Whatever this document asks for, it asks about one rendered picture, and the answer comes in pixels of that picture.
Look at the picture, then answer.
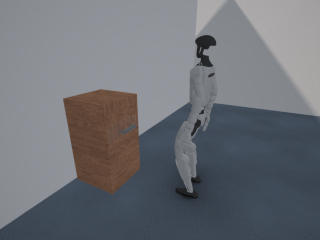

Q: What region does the cabinet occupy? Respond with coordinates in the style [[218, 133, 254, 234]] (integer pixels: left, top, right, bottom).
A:
[[63, 89, 140, 194]]

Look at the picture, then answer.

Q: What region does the right robot upper arm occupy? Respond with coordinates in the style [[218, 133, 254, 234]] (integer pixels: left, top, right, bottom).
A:
[[210, 64, 218, 97]]

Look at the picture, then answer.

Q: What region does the drawer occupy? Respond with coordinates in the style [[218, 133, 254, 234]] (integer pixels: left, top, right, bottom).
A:
[[107, 113, 137, 144]]

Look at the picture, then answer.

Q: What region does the handle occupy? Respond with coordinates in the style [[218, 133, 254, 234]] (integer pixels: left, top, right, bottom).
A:
[[118, 124, 136, 134], [123, 140, 137, 151], [121, 108, 136, 117]]

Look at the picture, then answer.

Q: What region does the left robot forearm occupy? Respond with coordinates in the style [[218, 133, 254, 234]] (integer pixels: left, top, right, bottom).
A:
[[184, 97, 202, 133]]

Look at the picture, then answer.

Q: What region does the right robot forearm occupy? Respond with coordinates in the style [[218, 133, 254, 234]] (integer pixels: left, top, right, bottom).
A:
[[204, 94, 217, 116]]

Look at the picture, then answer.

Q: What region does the left robot upper arm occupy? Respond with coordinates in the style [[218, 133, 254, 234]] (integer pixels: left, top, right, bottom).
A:
[[190, 66, 205, 105]]

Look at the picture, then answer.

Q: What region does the robot right shin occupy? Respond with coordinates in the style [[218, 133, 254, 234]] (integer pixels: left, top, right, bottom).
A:
[[185, 145, 197, 178]]

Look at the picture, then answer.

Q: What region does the robot right hand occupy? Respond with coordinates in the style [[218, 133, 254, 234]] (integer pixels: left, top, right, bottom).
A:
[[199, 115, 210, 131]]

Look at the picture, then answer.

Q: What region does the robot left hand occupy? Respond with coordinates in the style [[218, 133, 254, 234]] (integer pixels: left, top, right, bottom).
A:
[[176, 130, 191, 153]]

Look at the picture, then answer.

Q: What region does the humanoid robot head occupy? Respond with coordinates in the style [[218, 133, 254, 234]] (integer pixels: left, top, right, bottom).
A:
[[195, 35, 217, 67]]

